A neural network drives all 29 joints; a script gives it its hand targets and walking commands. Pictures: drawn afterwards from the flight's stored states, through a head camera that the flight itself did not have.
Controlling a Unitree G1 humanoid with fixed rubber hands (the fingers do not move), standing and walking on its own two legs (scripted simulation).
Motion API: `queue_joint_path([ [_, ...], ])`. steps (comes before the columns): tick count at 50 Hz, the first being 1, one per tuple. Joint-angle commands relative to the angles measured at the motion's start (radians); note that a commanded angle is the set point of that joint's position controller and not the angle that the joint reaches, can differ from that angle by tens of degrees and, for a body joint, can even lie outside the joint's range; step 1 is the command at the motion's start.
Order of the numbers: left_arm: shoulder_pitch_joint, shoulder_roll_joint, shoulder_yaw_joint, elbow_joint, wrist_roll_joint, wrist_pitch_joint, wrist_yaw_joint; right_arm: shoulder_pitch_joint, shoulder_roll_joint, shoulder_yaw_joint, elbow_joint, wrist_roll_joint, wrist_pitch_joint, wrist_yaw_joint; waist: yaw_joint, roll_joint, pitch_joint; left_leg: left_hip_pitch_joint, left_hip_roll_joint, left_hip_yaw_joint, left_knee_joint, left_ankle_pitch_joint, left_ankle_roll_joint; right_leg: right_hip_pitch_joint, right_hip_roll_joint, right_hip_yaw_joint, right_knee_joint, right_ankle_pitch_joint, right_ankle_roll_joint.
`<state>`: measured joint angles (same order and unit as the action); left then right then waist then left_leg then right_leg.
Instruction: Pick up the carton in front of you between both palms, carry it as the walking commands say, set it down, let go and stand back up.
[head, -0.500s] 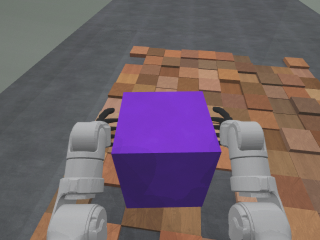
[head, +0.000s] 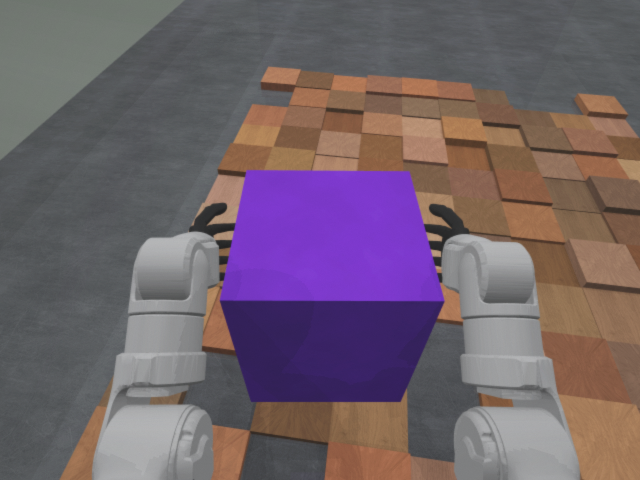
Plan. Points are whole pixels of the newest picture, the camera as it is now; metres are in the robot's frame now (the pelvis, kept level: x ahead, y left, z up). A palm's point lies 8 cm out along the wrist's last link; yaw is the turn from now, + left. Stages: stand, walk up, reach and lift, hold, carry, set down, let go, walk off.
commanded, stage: carry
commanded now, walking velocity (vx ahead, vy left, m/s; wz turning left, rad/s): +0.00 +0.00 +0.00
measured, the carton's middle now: (327, 291) +0.36 +0.00 +0.04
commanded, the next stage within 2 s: none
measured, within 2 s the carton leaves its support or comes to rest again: neither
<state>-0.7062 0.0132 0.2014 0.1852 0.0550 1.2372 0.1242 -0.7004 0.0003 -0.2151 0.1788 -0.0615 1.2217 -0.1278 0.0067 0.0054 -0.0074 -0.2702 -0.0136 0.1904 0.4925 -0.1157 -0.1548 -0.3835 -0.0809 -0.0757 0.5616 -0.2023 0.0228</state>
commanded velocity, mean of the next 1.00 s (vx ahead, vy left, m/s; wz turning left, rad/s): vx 0.00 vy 0.00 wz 0.00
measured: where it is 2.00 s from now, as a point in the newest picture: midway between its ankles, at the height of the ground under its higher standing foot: outside the picture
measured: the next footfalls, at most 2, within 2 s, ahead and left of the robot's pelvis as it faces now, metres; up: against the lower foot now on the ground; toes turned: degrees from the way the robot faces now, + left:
none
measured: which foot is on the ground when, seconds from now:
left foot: down 0.00-1.00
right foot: down 0.00-1.00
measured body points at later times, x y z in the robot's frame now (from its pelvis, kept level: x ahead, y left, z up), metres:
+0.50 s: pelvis +0.00 -0.02 +0.00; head +0.00 -0.02 +0.45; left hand +0.37 +0.13 +0.12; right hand +0.37 -0.18 +0.12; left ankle +0.00 +0.05 -0.74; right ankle +0.05 -0.15 -0.73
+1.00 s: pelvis -0.03 -0.05 -0.01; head -0.02 -0.05 +0.44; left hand +0.33 +0.11 +0.10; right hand +0.35 -0.19 +0.10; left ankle +0.00 +0.06 -0.76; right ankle +0.05 -0.15 -0.73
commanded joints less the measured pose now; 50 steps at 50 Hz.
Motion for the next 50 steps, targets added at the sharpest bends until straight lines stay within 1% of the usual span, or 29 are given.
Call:
queue_joint_path([
  [1, -0.750, -1.156, -0.596, -0.126, -0.445, -0.037, -0.235, -0.725, 1.120, 0.588, -0.114, 0.445, -0.016, 0.240, -0.019, 0.051, -0.469, 0.237, 0.216, -0.187, -0.092, 0.491, 0.112, 0.108, -0.004, -0.005, 0.027, 0.143, -0.041],
  [6, -0.743, -1.156, -0.590, -0.112, -0.436, -0.037, -0.238, -0.728, 1.122, 0.593, -0.107, 0.445, -0.017, 0.245, -0.019, 0.042, -0.476, 0.222, 0.206, -0.190, -0.083, 0.494, 0.117, 0.126, -0.019, -0.002, 0.026, 0.172, -0.038],
  [11, -0.736, -1.151, -0.579, -0.101, -0.425, -0.040, -0.239, -0.737, 1.131, 0.597, -0.099, 0.449, -0.019, 0.250, -0.019, 0.028, -0.482, 0.200, 0.198, -0.195, -0.077, 0.462, 0.130, 0.140, -0.036, 0.007, 0.022, 0.195, -0.040],
  [14, -0.732, -1.146, -0.573, -0.095, -0.419, -0.041, -0.239, -0.740, 1.136, 0.597, -0.092, 0.451, -0.022, 0.252, -0.018, 0.019, -0.484, 0.182, 0.194, -0.201, -0.076, 0.424, 0.139, 0.149, -0.046, 0.015, 0.018, 0.199, -0.044],
  [21, -0.730, -1.138, -0.565, -0.085, -0.412, -0.044, -0.240, -0.738, 1.141, 0.591, -0.070, 0.447, -0.026, 0.253, -0.015, 0.002, -0.472, 0.128, 0.183, -0.205, -0.081, 0.271, 0.162, 0.155, -0.063, 0.033, 0.002, 0.170, -0.056],
  [25, -0.730, -1.134, -0.562, -0.080, -0.414, -0.045, -0.240, -0.730, 1.139, 0.582, -0.055, 0.441, -0.029, 0.252, -0.014, -0.005, -0.467, 0.103, 0.177, -0.201, -0.075, 0.222, 0.172, 0.157, -0.071, 0.038, -0.001, 0.175, -0.061],
  [28, -0.728, -1.132, -0.559, -0.074, -0.416, -0.047, -0.240, -0.721, 1.136, 0.574, -0.044, 0.436, -0.030, 0.251, -0.013, -0.006, -0.467, 0.092, 0.173, -0.202, -0.069, 0.216, 0.176, 0.154, -0.073, 0.039, -0.001, 0.182, -0.064],
  [29, -0.729, -1.134, -0.557, -0.070, -0.416, -0.048, -0.241, -0.722, 1.137, 0.572, -0.040, 0.435, -0.030, 0.251, -0.012, -0.003, -0.471, 0.100, 0.157, -0.189, -0.073, 0.195, 0.165, 0.155, -0.080, 0.043, -0.014, 0.188, -0.069],
  [30, -0.732, -1.133, -0.556, -0.073, -0.417, -0.049, -0.241, -0.721, 1.137, 0.570, -0.038, 0.433, -0.031, 0.251, -0.012, -0.006, -0.471, 0.099, 0.153, -0.188, -0.075, 0.186, 0.161, 0.157, -0.082, 0.042, -0.013, 0.185, -0.071],
  [31, -0.730, -1.132, -0.555, -0.069, -0.418, -0.050, -0.241, -0.717, 1.137, 0.565, -0.034, 0.431, -0.031, 0.251, -0.012, -0.010, -0.473, 0.105, 0.153, -0.189, -0.076, 0.200, 0.159, 0.154, -0.084, 0.042, -0.004, 0.176, -0.073],
  [32, -0.719, -1.129, -0.553, -0.060, -0.417, -0.051, -0.241, -0.707, 1.134, 0.558, -0.026, 0.429, -0.029, 0.251, -0.011, -0.007, -0.474, 0.120, 0.160, -0.196, -0.075, 0.240, 0.161, 0.141, -0.085, 0.042, 0.014, 0.153, -0.074],
  [33, -0.698, -1.125, -0.545, -0.038, -0.412, -0.052, -0.240, -0.695, 1.129, 0.549, -0.010, 0.426, -0.025, 0.253, -0.010, -0.005, -0.481, 0.151, 0.174, -0.205, -0.059, 0.313, 0.169, 0.114, -0.081, 0.043, 0.039, 0.141, -0.072],
  [34, -0.669, -1.120, -0.534, -0.009, -0.402, -0.054, -0.237, -0.682, 1.125, 0.539, 0.011, 0.424, -0.022, 0.256, -0.009, 0.003, -0.487, 0.193, 0.192, -0.215, -0.035, 0.416, 0.177, 0.069, -0.068, 0.040, 0.067, 0.136, -0.068],
  [35, -0.653, -1.119, -0.524, 0.007, -0.393, -0.057, -0.236, -0.671, 1.123, 0.532, 0.027, 0.422, -0.023, 0.260, -0.010, 0.031, -0.488, 0.200, 0.210, -0.235, -0.018, 0.509, 0.181, 0.042, -0.052, 0.028, 0.088, 0.117, -0.063],
  [36, -0.668, -1.127, -0.524, 0.003, -0.391, -0.059, -0.236, -0.686, 1.124, 0.532, 0.026, 0.418, -0.028, 0.263, -0.009, 0.052, -0.487, 0.174, 0.223, -0.254, -0.009, 0.531, 0.198, 0.044, -0.039, 0.025, 0.083, 0.113, -0.059],
  [37, -0.705, -1.139, -0.534, -0.022, -0.398, -0.062, -0.236, -0.709, 1.132, 0.535, 0.008, 0.421, -0.034, 0.266, -0.011, 0.067, -0.483, 0.127, 0.221, -0.266, -0.024, 0.443, 0.211, 0.064, -0.036, 0.031, 0.075, 0.094, -0.062],
  [38, -0.745, -1.149, -0.547, -0.051, -0.412, -0.065, -0.236, -0.735, 1.140, 0.541, -0.016, 0.429, -0.038, 0.267, -0.009, 0.079, -0.472, 0.088, 0.208, -0.263, -0.048, 0.329, 0.207, 0.077, -0.039, 0.039, 0.068, 0.067, -0.069],
  [40, -0.805, -1.161, -0.573, -0.108, -0.442, -0.067, -0.230, -0.776, 1.143, 0.554, -0.067, 0.441, -0.038, 0.262, -0.005, 0.058, -0.460, 0.047, 0.187, -0.254, -0.076, 0.144, 0.201, 0.094, -0.048, 0.055, 0.043, 0.037, -0.080],
  [41, -0.808, -1.163, -0.581, -0.125, -0.452, -0.066, -0.227, -0.773, 1.139, 0.557, -0.082, 0.442, -0.036, 0.257, -0.005, 0.046, -0.463, 0.041, 0.178, -0.250, -0.083, 0.078, 0.199, 0.099, -0.054, 0.065, 0.027, 0.026, -0.083],
  [42, -0.801, -1.162, -0.586, -0.135, -0.457, -0.063, -0.224, -0.762, 1.134, 0.560, -0.092, 0.440, -0.033, 0.252, -0.005, 0.035, -0.473, 0.047, 0.170, -0.245, -0.083, 0.046, 0.198, 0.102, -0.059, 0.072, 0.016, 0.024, -0.087],
  [43, -0.790, -1.161, -0.590, -0.140, -0.459, -0.060, -0.222, -0.748, 1.128, 0.562, -0.097, 0.435, -0.030, 0.247, -0.005, 0.028, -0.483, 0.056, 0.165, -0.241, -0.078, 0.041, 0.198, 0.104, -0.064, 0.076, 0.010, 0.031, -0.089],
  [47, -0.747, -1.158, -0.596, -0.127, -0.457, -0.053, -0.225, -0.696, 1.110, 0.565, -0.089, 0.414, -0.021, 0.240, -0.003, 0.017, -0.510, 0.078, 0.159, -0.234, -0.061, 0.064, 0.194, 0.105, -0.068, 0.074, 0.002, 0.045, -0.090],
  [50, -0.738, -1.159, -0.595, -0.111, -0.452, -0.053, -0.232, -0.691, 1.109, 0.570, -0.079, 0.407, -0.020, 0.243, -0.002, 0.009, -0.502, 0.060, 0.157, -0.235, -0.065, 0.040, 0.193, 0.103, -0.068, 0.072, -0.006, 0.024, -0.090],
])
